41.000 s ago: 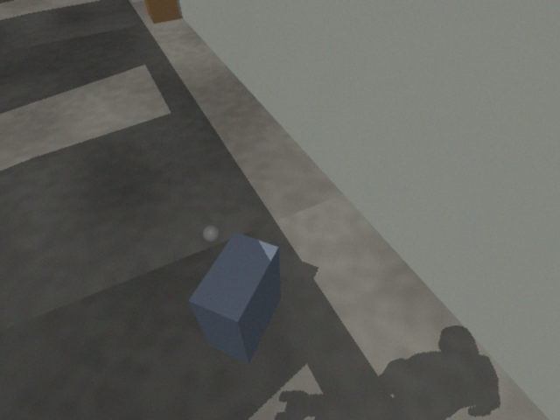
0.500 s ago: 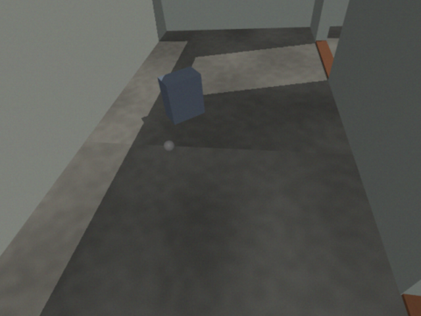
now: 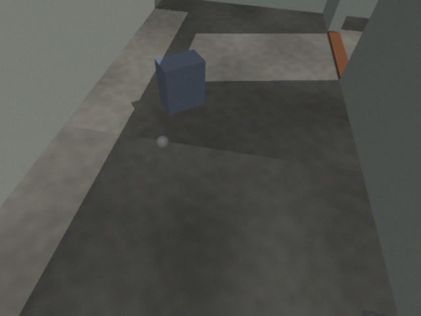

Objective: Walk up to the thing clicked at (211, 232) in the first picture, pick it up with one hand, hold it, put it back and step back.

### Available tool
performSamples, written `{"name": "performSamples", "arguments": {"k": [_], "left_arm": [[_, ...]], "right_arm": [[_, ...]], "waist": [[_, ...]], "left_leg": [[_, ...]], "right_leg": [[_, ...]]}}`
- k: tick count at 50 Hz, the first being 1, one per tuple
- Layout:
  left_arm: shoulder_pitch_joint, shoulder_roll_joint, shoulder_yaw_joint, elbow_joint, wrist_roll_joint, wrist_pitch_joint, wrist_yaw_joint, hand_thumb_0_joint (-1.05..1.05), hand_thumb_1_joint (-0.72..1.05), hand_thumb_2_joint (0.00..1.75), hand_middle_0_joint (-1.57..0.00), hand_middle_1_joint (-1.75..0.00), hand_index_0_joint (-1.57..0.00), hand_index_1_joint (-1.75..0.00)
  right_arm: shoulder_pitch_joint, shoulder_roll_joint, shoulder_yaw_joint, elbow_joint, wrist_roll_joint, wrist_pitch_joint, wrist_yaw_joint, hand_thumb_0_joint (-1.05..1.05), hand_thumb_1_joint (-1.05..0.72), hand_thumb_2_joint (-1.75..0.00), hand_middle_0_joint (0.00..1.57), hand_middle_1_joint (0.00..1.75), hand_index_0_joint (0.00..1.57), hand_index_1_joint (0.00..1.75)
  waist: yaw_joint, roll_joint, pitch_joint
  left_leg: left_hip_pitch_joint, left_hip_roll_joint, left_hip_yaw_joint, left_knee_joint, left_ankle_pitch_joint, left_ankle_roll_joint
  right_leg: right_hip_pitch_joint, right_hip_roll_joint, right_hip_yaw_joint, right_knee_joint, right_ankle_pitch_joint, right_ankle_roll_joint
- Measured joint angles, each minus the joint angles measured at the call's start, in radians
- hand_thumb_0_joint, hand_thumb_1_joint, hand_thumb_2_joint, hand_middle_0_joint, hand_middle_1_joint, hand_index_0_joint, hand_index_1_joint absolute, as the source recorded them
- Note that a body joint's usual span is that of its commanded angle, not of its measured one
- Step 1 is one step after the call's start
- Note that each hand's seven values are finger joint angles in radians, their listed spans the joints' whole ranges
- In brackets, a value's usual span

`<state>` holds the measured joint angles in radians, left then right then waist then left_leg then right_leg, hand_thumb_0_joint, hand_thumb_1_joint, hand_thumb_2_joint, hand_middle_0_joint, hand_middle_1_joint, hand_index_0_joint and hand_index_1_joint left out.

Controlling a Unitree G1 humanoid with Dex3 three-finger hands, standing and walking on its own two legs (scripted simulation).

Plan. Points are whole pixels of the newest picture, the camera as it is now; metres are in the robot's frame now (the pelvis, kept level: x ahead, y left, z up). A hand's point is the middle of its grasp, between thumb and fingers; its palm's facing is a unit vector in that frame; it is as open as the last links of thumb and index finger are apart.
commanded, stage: walk up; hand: left
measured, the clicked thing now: (162, 141) +1.19 +0.22 -0.72
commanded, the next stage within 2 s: none
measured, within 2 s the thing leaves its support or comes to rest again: neither
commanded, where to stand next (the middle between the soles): +0.79 +0.00 m, yaw -1 degrees
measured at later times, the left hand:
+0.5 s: hand (112, 238) +0.33 +0.23 -0.11, palm faces +0.00 -0.92 -0.39, open 7.4 cm
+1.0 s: hand (102, 179) +0.51 +0.29 -0.14, palm faces -0.05 -0.94 -0.33, open 7.4 cm
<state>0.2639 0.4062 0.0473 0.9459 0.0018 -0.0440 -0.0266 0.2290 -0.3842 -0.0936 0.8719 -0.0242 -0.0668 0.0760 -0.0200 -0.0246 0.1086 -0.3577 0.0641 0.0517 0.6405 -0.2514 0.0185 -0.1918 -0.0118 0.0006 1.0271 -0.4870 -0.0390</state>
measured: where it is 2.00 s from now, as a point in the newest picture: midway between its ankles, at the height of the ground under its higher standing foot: (201, 210)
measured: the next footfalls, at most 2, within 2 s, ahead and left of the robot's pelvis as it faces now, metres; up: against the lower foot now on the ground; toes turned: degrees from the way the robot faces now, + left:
right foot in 0.34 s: +0.33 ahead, -0.15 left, +0.00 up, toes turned -5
left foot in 0.78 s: +0.50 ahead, +0.13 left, +0.00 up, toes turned +5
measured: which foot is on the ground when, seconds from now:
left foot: down 0.00-0.36, up 0.38-0.76, down 0.78-1.00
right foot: up 0.00-0.32, down 0.34-0.82, up 0.84-1.00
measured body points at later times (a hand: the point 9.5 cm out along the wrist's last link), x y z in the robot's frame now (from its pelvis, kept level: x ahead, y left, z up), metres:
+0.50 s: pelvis +0.25 -0.04 +0.01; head +0.27 -0.06 +0.45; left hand +0.32 +0.28 -0.09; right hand +0.31 -0.35 -0.13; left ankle +0.17 +0.10 -0.64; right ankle +0.29 -0.14 -0.73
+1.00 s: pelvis +0.44 +0.02 +0.01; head +0.46 +0.05 +0.46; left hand +0.51 +0.34 -0.12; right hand +0.50 -0.30 -0.08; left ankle +0.46 +0.13 -0.73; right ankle +0.46 -0.14 -0.66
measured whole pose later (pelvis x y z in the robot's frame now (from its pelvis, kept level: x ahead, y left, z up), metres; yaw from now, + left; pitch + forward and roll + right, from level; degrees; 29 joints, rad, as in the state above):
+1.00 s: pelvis +0.44 +0.02 +0.01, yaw +0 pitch -3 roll -1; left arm 0.29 0.44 0.04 0.88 0.00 -0.05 -0.04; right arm 0.32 -0.37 -0.04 0.83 0.00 -0.09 0.05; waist -0.02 -0.05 0.09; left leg -0.22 0.04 0.07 0.52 -0.26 0.02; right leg -0.46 -0.04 0.03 1.05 -0.36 -0.04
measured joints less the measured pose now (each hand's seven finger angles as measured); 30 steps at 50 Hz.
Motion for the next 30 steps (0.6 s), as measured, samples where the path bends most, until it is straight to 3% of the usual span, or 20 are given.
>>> {"name": "performSamples", "arguments": {"k": [2,5,9,12,16,17,19,23,27,30], "left_arm": [[-0.012,0.005,-0.012,-0.006,-0.009,0.001,-0.003,0.01,0.90,0.90,-0.20,-0.30,-0.20,-0.30],[-0.024,0.017,-0.012,-0.035,-0.019,-0.005,-0.014,0.01,0.90,0.90,-0.20,-0.30,-0.20,-0.30],[-0.041,0.025,-0.005,-0.057,-0.013,-0.002,-0.029,0.01,0.90,0.90,-0.20,-0.30,-0.20,-0.30],[-0.055,0.025,0.000,-0.063,-0.003,0.000,-0.043,0.01,0.90,0.90,-0.20,-0.30,-0.20,-0.30],[-0.059,0.013,0.007,-0.056,0.006,-0.004,-0.052,0.01,0.90,0.90,-0.20,-0.30,-0.20,-0.30],[-0.058,0.008,0.010,-0.054,0.007,-0.008,-0.051,0.01,0.90,0.90,-0.20,-0.30,-0.20,-0.30],[-0.066,-0.017,0.015,-0.056,0.012,-0.023,-0.041,0.01,0.90,0.90,-0.20,-0.30,-0.20,-0.30],[-0.039,-0.038,0.003,-0.081,-0.002,-0.041,-0.026,0.01,0.90,0.90,-0.20,-0.30,-0.20,-0.30],[0.020,-0.047,-0.006,-0.077,-0.004,-0.044,-0.014,0.00,0.90,0.90,-0.21,-0.30,-0.20,-0.30],[0.059,-0.039,-0.007,-0.069,0.002,-0.041,-0.013,0.01,0.90,0.90,-0.21,-0.30,-0.21,-0.30]], "right_arm": [[0.018,0.012,0.013,-0.014,0.013,-0.005,-0.014,0.01,-0.91,-0.90,0.20,0.30,0.20,0.30],[0.055,0.019,0.031,-0.015,0.024,-0.008,-0.025,0.00,-0.91,-0.90,0.20,0.30,0.20,0.30],[0.094,0.013,0.037,-0.017,0.021,-0.009,-0.030,0.00,-0.91,-0.90,0.20,0.30,0.20,0.30],[0.106,-0.001,0.037,-0.023,0.019,-0.011,-0.027,0.01,-0.91,-0.90,0.20,0.30,0.21,0.30],[0.125,-0.023,0.031,-0.030,0.023,0.001,-0.028,0.01,-0.90,-0.90,0.20,0.30,0.21,0.30],[0.133,-0.030,0.029,-0.029,0.023,0.005,-0.031,0.01,-0.90,-0.90,0.20,0.30,0.21,0.30],[0.124,-0.040,0.024,-0.014,0.024,0.019,-0.039,0.01,-0.91,-0.90,0.20,0.30,0.20,0.30],[0.089,-0.030,0.044,0.005,0.028,0.034,-0.042,0.01,-0.91,-0.90,0.20,0.30,0.20,0.30],[0.050,-0.034,0.044,-0.018,0.034,0.028,-0.030,0.01,-0.91,-0.90,0.20,0.30,0.20,0.30],[0.032,-0.038,0.033,-0.037,0.027,0.028,-0.017,0.01,-0.91,-0.90,0.20,0.30,0.20,0.30]], "waist": [[-0.010,-0.001,-0.006],[-0.009,-0.016,-0.021],[-0.006,-0.017,-0.024],[-0.008,-0.008,-0.012],[-0.020,0.022,-0.020],[-0.020,0.038,-0.026],[-0.012,0.097,-0.015],[0.031,0.084,-0.008],[0.052,0.088,-0.011],[0.055,0.093,-0.014]], "left_leg": [[0.066,-0.001,0.005,-0.060,-0.002,-0.001],[0.162,-0.016,0.021,-0.149,-0.006,-0.004],[0.263,-0.030,0.036,-0.208,-0.041,-0.002],[0.316,-0.036,0.048,-0.214,-0.086,-0.013],[0.352,-0.027,0.046,-0.141,-0.197,-0.038],[0.350,-0.015,0.039,-0.096,-0.238,-0.039],[0.295,0.030,-0.002,0.099,-0.267,-0.003],[0.093,-0.048,-0.050,0.493,-0.223,0.019],[-0.063,-0.042,-0.077,0.483,-0.114,0.023],[-0.129,-0.017,-0.101,0.365,-0.053,0.002]], "right_leg": [[-0.110,0.023,0.035,0.120,0.053,-0.011],[-0.230,0.001,0.057,0.096,0.141,-0.002],[-0.309,-0.046,0.037,-0.095,0.221,0.029],[-0.315,-0.071,-0.002,-0.292,0.301,0.029],[-0.257,-0.058,-0.043,-0.435,0.385,0.011],[-0.234,-0.045,-0.051,-0.442,0.367,0.011],[-0.220,-0.008,-0.086,-0.383,0.298,0.013],[-0.149,-0.023,-0.079,-0.393,0.245,0.005],[-0.045,-0.014,-0.075,-0.515,0.263,0.009],[0.009,-0.002,-0.080,-0.565,0.254,0.009]]}}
